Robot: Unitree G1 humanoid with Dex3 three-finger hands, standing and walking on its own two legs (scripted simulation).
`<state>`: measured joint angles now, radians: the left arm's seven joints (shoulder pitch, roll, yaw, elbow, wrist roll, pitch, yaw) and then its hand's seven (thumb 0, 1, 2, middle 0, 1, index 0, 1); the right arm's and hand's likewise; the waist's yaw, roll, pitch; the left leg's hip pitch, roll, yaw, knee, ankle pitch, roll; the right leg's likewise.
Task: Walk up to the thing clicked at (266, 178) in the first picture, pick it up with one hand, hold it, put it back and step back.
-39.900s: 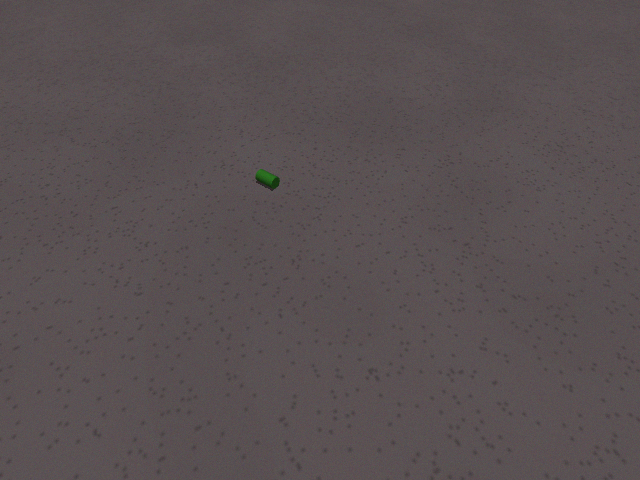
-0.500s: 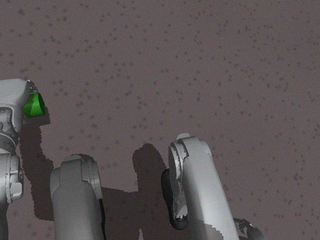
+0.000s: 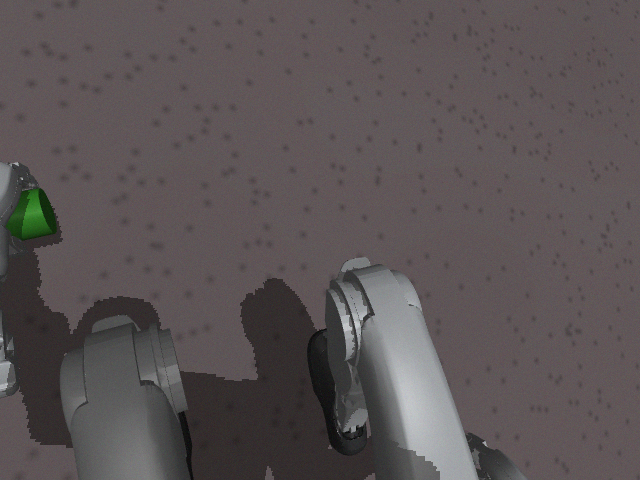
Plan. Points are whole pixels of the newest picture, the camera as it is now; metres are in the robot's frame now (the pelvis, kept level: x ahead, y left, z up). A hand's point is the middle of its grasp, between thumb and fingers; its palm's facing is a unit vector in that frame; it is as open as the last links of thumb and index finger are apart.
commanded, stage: rest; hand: left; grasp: from above
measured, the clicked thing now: out of the picture +0.45 +0.30 -0.24
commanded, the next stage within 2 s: open in 0.86 s
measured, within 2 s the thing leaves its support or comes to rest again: rests again in 1.06 s
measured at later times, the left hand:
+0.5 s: hand (18, 223) +0.45 +0.29 -0.25, palm faces -0.46 -0.14 -0.88, open 8.8 cm
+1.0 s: hand (14, 228) +0.45 +0.29 -0.26, palm faces -0.47 -0.15 -0.87, open 8.7 cm
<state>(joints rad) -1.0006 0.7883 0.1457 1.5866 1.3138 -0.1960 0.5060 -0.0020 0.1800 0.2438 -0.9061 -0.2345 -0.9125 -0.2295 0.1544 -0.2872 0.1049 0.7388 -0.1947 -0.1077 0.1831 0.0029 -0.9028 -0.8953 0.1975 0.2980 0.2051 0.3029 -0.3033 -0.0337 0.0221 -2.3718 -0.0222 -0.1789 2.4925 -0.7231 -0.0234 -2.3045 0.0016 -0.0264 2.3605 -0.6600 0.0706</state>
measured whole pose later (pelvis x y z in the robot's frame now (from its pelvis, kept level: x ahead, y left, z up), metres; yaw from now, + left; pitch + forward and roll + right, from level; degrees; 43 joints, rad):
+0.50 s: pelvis +0.00 +0.00 -0.01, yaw -2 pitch +32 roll -12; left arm -1.02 0.88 0.19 1.69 1.33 -0.21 0.60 0.00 0.20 0.22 -0.90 -0.22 -0.91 -0.21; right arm 0.12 -0.32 0.17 0.73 -0.25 -0.18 0.25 0.00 -0.90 -0.90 0.20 0.30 0.20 0.30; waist -0.35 -0.07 0.10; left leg -2.37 -0.02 -0.22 2.56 -0.76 -0.03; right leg -2.30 0.02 -0.06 2.39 -0.67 0.08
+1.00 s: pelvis +0.00 +0.01 -0.01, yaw -4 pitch +30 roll -14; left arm -1.05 0.94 0.17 1.78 1.34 -0.24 0.64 0.00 0.19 0.21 -0.92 -0.21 -0.92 -0.21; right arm 0.10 -0.34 0.22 0.72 -0.27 -0.20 0.27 0.00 -0.91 -0.90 0.20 0.30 0.20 0.30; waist -0.37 -0.10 0.12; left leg -2.36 -0.02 -0.25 2.57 -0.75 -0.02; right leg -2.27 0.02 -0.08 2.38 -0.66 0.08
